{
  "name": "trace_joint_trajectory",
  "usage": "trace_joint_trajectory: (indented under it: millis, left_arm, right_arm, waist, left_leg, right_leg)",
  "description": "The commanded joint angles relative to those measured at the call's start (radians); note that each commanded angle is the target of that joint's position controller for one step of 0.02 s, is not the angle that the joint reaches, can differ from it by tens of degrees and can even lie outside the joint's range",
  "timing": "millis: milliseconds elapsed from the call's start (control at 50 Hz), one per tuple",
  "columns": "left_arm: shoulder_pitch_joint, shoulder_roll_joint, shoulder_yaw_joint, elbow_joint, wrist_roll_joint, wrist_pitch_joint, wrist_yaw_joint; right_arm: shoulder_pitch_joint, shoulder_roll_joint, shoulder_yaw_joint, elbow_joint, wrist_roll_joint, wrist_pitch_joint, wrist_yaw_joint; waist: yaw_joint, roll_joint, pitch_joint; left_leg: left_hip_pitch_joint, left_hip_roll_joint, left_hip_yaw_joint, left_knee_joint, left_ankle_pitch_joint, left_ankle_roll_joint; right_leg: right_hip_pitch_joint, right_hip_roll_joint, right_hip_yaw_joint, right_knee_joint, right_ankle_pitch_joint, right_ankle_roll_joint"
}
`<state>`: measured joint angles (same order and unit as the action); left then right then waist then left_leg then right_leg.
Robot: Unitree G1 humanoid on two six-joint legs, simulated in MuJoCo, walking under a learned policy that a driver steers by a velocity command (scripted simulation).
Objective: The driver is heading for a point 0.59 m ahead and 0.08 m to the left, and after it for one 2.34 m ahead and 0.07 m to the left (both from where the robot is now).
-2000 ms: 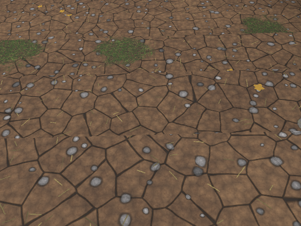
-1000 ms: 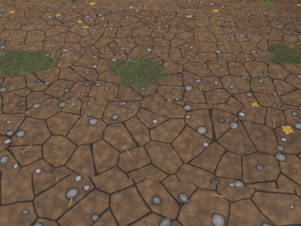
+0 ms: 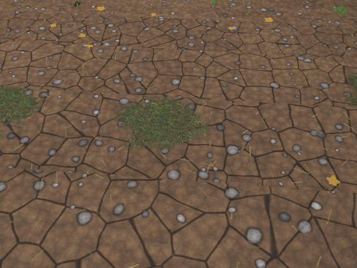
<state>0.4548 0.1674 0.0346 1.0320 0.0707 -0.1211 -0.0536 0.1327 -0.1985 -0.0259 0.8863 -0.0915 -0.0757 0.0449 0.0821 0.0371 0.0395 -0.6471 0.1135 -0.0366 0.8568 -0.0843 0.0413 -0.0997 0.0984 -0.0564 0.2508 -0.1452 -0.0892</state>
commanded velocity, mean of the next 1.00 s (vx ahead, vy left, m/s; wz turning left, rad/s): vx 0.37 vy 0.00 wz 0.00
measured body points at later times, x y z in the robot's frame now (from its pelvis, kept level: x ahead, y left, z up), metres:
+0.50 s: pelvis +0.33 +0.12 -0.16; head +0.35 +0.13 +0.28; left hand +0.17 +0.31 -0.30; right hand +0.47 -0.10 -0.30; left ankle +0.38 +0.23 -0.90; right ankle +0.13 -0.04 -0.63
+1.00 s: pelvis +0.50 +0.11 -0.18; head +0.52 +0.11 +0.27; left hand +0.69 +0.34 -0.28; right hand +0.56 -0.14 -0.32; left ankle +0.39 +0.23 -0.90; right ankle +0.61 +0.02 -0.90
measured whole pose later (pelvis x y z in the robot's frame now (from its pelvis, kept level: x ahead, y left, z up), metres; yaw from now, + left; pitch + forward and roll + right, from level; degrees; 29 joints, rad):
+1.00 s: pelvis +0.50 +0.11 -0.18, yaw +1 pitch +1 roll +1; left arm 0.00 0.23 0.02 0.89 0.00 -0.08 -0.08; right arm 0.26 -0.20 -0.06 0.93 -0.01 -0.08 0.07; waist -0.05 -0.01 0.02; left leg -0.11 0.04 0.10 0.57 -0.48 -0.02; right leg -0.48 0.00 -0.05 0.58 -0.12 -0.05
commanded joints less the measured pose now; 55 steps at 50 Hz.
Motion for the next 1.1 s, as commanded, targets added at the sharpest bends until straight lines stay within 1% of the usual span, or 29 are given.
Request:
trace_joint_trajectory:
  millis: [20,40,60,120,160,200,280,340,380,400,420,440,460,480,500,540,560,600,620,720,760,780,800,820,840,860,900,960,1100]
  left_arm:
    - [-0.031,0.082,0.005,-0.051,0.026,-0.015,-0.029]
    - [-0.011,0.077,-0.001,-0.044,0.028,-0.016,-0.030]
    - [0.092,0.062,-0.002,0.005,0.035,-0.026,0.013]
    - [0.374,0.021,-0.018,0.119,0.029,-0.016,0.057]
    - [0.339,-0.037,-0.044,0.097,0.005,-0.001,0.046]
    - [0.260,-0.012,-0.054,0.068,0.021,0.009,0.013]
    - [0.280,0.037,-0.045,0.052,-0.007,-0.008,0.045]
    - [0.372,0.068,-0.032,0.088,-0.022,0.033,0.075]
    - [0.303,0.109,-0.023,0.065,-0.011,0.058,0.044]
    - [0.313,0.095,-0.030,0.065,0.039,0.068,0.005]
    - [0.591,-0.097,-0.068,0.155,0.042,0.074,-0.044]
    - [0.483,0.019,-0.048,0.098,0.008,0.061,-0.070]
    - [0.147,0.081,-0.023,-0.045,-0.027,0.039,-0.073]
    - [-0.027,0.119,-0.008,-0.067,-0.033,0.030,-0.056]
    - [0.022,0.113,-0.002,-0.079,-0.019,0.003,-0.023]
    - [-0.045,0.019,-0.019,-0.117,-0.015,0.009,0.006]
    - [-0.044,-0.031,-0.033,-0.119,0.020,0.011,0.019]
    - [-0.051,-0.047,-0.033,-0.113,0.016,0.019,0.002]
    - [-0.088,-0.008,-0.026,-0.129,0.002,0.027,-0.009]
    - [-0.202,0.122,-0.002,-0.171,-0.030,0.023,-0.020]
    - [-0.264,0.173,0.021,-0.180,-0.029,0.007,-0.008]
    - [-0.290,0.228,0.039,-0.188,-0.043,-0.008,-0.001]
    - [-0.352,0.293,0.046,-0.216,-0.068,-0.011,-0.002]
    - [-0.352,0.207,0.011,-0.220,-0.087,-0.002,-0.021]
    - [-0.337,0.176,0.005,-0.196,-0.090,0.016,-0.027]
    - [-0.406,0.195,0.008,-0.202,-0.095,0.023,-0.032]
    - [-0.451,0.200,0.016,-0.193,-0.090,0.045,-0.042]
    - [-0.443,0.217,0.027,-0.184,-0.065,0.038,-0.026]
    - [-0.463,0.200,0.031,-0.152,-0.072,0.035,-0.010]
  right_arm:
    - [0.110,-0.004,0.007,-0.023,-0.014,0.004,0.034]
    - [0.072,-0.033,0.000,-0.044,-0.012,0.001,0.034]
    - [0.032,-0.067,-0.008,-0.066,-0.005,-0.001,0.015]
    - [-0.172,-0.009,0.009,-0.125,0.009,-0.003,-0.013]
    - [-0.205,0.026,0.026,-0.123,-0.001,-0.003,0.004]
    - [-0.199,0.033,0.036,-0.140,0.002,0.010,0.024]
    - [-0.247,-0.038,0.027,-0.162,-0.011,0.025,0.018]
    - [-0.267,-0.030,0.039,-0.116,-0.007,0.024,0.019]
    - [0.013,-0.142,-0.013,0.012,0.026,-0.004,0.001]
    - [0.306,-0.225,-0.054,0.093,0.038,-0.015,-0.013]
    - [0.586,-0.260,-0.063,0.149,0.042,0.002,0.010]
    - [0.695,-0.242,-0.069,0.151,0.006,0.014,0.032]
    - [0.656,-0.253,-0.073,0.173,-0.001,0.016,0.031]
    - [0.518,-0.190,-0.060,0.155,-0.004,0.016,0.017]
    - [0.313,-0.180,-0.048,0.066,0.020,0.009,0.027]
    - [0.277,-0.124,-0.035,0.080,0.006,-0.009,0.025]
    - [0.207,0.004,0.009,0.048,0.016,-0.034,0.000]
    - [0.157,-0.051,-0.004,0.017,0.046,-0.069,-0.016]
    - [0.116,-0.066,-0.007,0.010,0.053,-0.070,-0.012]
    - [0.119,-0.179,-0.053,0.021,0.043,-0.053,0.033]
    - [0.174,-0.139,-0.049,0.045,0.051,-0.048,0.036]
    - [0.209,-0.117,-0.050,0.040,0.075,-0.043,0.037]
    - [0.396,-0.052,-0.037,0.060,0.088,-0.035,0.033]
    - [0.487,-0.003,-0.015,0.078,0.100,-0.028,0.029]
    - [0.416,-0.060,-0.033,0.060,0.100,-0.012,0.024]
    - [0.361,-0.088,-0.047,0.044,0.090,0.001,0.020]
    - [0.326,-0.103,-0.056,0.036,0.085,0.008,0.020]
    - [0.296,-0.078,-0.056,0.048,0.083,-0.008,0.027]
    - [0.212,-0.105,-0.069,0.042,0.084,-0.012,0.039]
  waist:
    - [-0.086,-0.076,0.007]
    - [-0.076,-0.072,0.018]
    - [-0.027,-0.057,0.031]
    - [0.099,-0.060,0.064]
    - [0.103,-0.041,0.093]
    - [0.066,-0.081,0.127]
    - [0.086,-0.050,0.168]
    - [0.132,-0.045,0.173]
    - [-0.012,0.043,0.029]
    - [-0.125,0.084,-0.100]
    - [-0.111,0.240,-0.511]
    - [-0.230,0.193,-0.599]
    - [-0.279,0.174,-0.371]
    - [-0.238,0.025,-0.087]
    - [-0.137,0.033,-0.092]
    - [-0.047,0.010,0.016]
    - [-0.008,-0.060,0.056]
    - [0.005,0.004,0.028]
    - [0.016,0.017,0.011]
    - [0.020,-0.024,-0.021]
    - [-0.002,-0.036,-0.033]
    - [-0.024,-0.091,-0.080]
    - [-0.124,-0.182,-0.227]
    - [-0.145,-0.185,-0.352]
    - [-0.130,-0.145,-0.281]
    - [-0.148,-0.127,-0.186]
    - [-0.148,-0.133,-0.146]
    - [-0.121,-0.067,-0.148]
    - [-0.109,-0.042,-0.136]
  left_leg:
    - [0.200,-0.023,0.023,0.092,0.224,-0.008]
    - [0.159,-0.022,0.020,0.088,0.204,-0.008]
    - [-0.153,0.037,-0.127,-0.042,0.310,-0.014]
    - [-0.499,0.059,-0.123,-0.250,0.356,-0.053]
    - [-0.290,0.058,-0.052,-0.366,0.532,-0.026]
    - [0.108,0.014,0.026,-0.273,0.578,-0.003]
    - [0.057,0.040,0.001,-0.398,0.433,0.004]
    - [0.111,0.060,0.013,-0.617,0.470,-0.017]
    - [0.558,0.018,0.103,-0.648,0.617,-0.009]
    - [0.986,0.024,0.127,-0.502,0.681,0.024]
    - [1.555,0.238,-0.037,-0.088,1.142,0.296]
    - [1.592,0.329,-0.192,-0.091,1.159,0.409]
    - [1.415,0.341,-0.329,-0.305,0.542,0.367]
    - [1.046,0.219,-0.194,-0.466,0.071,0.215]
    - [0.792,0.286,-0.243,-0.490,0.289,0.299]
    - [0.458,0.296,-0.174,-0.534,0.345,0.307]
    - [0.358,0.272,-0.181,-0.632,0.265,0.285]
    - [0.306,0.141,-0.014,-0.675,0.396,0.268]
    - [0.245,0.113,0.026,-0.661,0.521,0.247]
    - [0.328,0.114,0.029,-0.517,0.547,0.189]
    - [0.364,0.066,0.048,-0.432,0.468,0.136]
    - [0.374,-0.002,0.095,-0.363,0.431,0.082]
    - [0.360,-0.086,0.148,-0.307,0.172,-0.012]
    - [0.331,-0.095,0.133,-0.254,-0.126,-0.077]
    - [0.348,-0.097,0.146,-0.264,-0.272,-0.101]
    - [0.369,-0.087,0.148,-0.302,-0.311,-0.113]
    - [0.393,-0.076,0.133,-0.357,-0.344,-0.113]
    - [0.353,-0.073,0.132,-0.367,-0.325,-0.050]
    - [0.370,-0.043,0.124,-0.367,-0.188,-0.038]
  right_leg:
    - [-0.279,-0.257,0.123,-0.048,0.211,-0.183]
    - [-0.238,-0.275,0.144,-0.024,0.216,-0.189]
    - [0.077,-0.325,0.226,0.064,0.116,-0.200]
    - [0.436,-0.386,0.317,0.185,0.060,-0.203]
    - [0.177,-0.299,0.237,0.216,0.008,-0.169]
    - [-0.240,-0.260,0.199,0.162,-0.116,-0.164]
    - [-0.070,-0.283,0.247,0.299,-0.178,-0.119]
    - [0.068,-0.275,0.269,0.391,-0.089,-0.077]
    - [-0.043,-0.188,0.160,0.648,-0.004,-0.005]
    - [-0.258,-0.148,0.097,0.860,0.043,0.069]
    - [-0.460,-0.079,0.040,1.377,-0.590,0.140]
    - [-0.581,-0.044,0.092,1.746,-0.765,0.151]
    - [-0.920,-0.051,0.090,1.819,-0.696,0.128]
    - [-0.963,-0.156,0.046,1.678,-0.496,0.068]
    - [-0.800,-0.187,0.099,1.543,-0.386,0.069]
    - [-0.642,-0.243,0.131,1.378,-0.333,0.019]
    - [-0.621,-0.288,0.189,1.130,-0.151,-0.010]
    - [-0.472,-0.270,0.113,0.725,0.037,0.012]
    - [-0.372,-0.249,0.075,0.623,0.055,0.036]
    - [-0.247,-0.171,0.094,0.380,0.278,0.059]
    - [-0.176,-0.156,0.068,0.338,0.355,0.009]
    - [-0.081,-0.164,0.062,0.287,0.605,-0.039]
    - [0.119,-0.289,0.180,0.273,0.918,-0.173]
    - [0.248,-0.400,0.324,0.271,0.829,-0.239]
    - [0.149,-0.379,0.335,0.232,0.605,-0.185]
    - [0.020,-0.328,0.289,0.214,0.458,-0.117]
    - [-0.071,-0.273,0.254,0.219,0.262,-0.054]
    - [-0.056,-0.233,0.193,0.235,0.193,-0.039]
    - [-0.069,-0.175,0.123,0.279,0.266,-0.017]
Velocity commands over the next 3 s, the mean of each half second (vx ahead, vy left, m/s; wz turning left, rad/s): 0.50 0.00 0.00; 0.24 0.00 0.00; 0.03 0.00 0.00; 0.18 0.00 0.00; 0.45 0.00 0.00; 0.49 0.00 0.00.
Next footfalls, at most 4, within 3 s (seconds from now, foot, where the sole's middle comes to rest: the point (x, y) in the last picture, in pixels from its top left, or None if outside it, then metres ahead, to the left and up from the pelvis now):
0.40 left None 0.43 0.23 -0.94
0.78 right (195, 243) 0.65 0.02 -0.94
2.32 left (144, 195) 0.87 0.27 -0.94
2.94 right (192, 152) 1.26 0.06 -1.09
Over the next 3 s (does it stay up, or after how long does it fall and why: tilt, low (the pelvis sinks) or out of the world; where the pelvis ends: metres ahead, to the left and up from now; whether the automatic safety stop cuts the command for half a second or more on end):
stays up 1.16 0.15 -0.31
